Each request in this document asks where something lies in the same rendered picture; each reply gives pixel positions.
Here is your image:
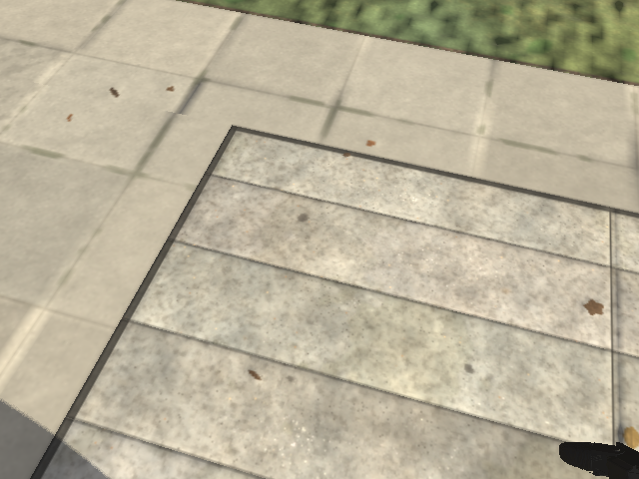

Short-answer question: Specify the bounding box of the right robot hand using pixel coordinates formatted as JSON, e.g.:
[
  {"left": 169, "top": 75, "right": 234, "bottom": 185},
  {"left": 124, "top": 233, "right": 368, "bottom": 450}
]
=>
[{"left": 559, "top": 442, "right": 639, "bottom": 479}]

